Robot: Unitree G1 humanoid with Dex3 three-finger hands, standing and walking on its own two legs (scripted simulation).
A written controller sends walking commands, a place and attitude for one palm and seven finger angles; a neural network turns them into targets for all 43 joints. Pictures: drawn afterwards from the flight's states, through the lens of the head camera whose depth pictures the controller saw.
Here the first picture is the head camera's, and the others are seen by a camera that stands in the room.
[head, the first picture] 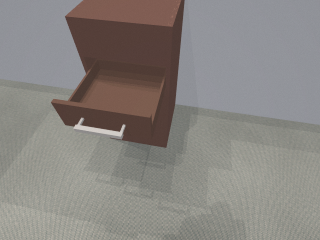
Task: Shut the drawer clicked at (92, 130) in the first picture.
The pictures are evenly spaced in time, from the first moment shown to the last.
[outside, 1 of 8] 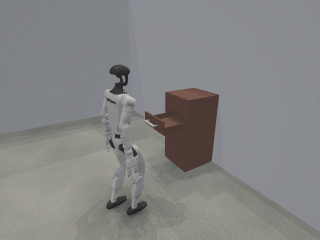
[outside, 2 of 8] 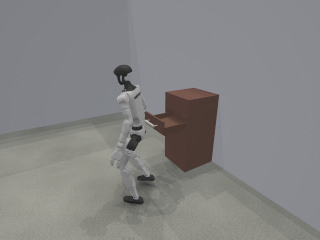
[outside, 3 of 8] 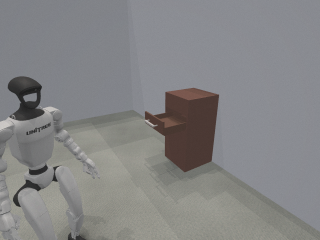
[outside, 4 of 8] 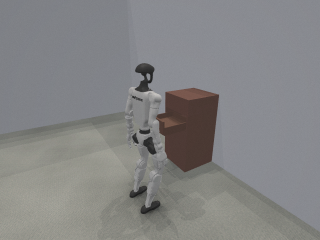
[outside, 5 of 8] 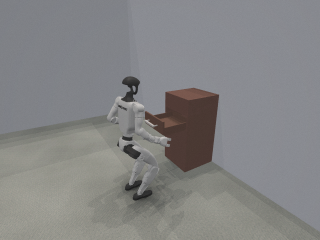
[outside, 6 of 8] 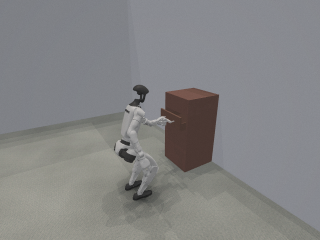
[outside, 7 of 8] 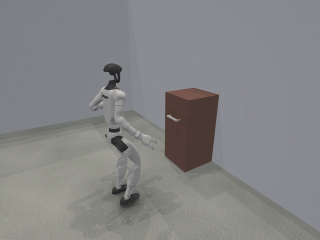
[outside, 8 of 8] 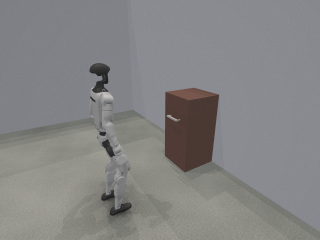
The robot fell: no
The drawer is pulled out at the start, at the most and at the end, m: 0.30 0.30 0.00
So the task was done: yes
